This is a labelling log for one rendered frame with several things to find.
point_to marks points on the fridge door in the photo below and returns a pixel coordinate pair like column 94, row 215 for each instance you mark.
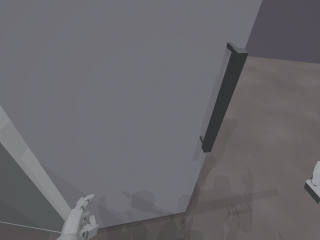
column 112, row 96

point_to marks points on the handle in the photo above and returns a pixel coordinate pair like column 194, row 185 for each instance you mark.
column 233, row 71

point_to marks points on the robot left hand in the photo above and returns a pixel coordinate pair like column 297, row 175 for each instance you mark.
column 76, row 218

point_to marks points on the robot right hand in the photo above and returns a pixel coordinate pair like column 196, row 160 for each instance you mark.
column 312, row 186

